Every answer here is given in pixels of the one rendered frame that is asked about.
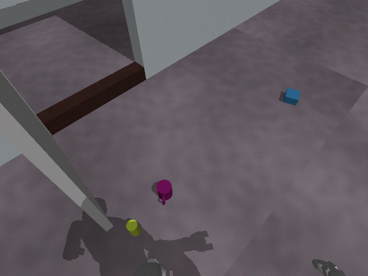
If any right robot hand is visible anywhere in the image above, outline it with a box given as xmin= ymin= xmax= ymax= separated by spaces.
xmin=312 ymin=259 xmax=347 ymax=276

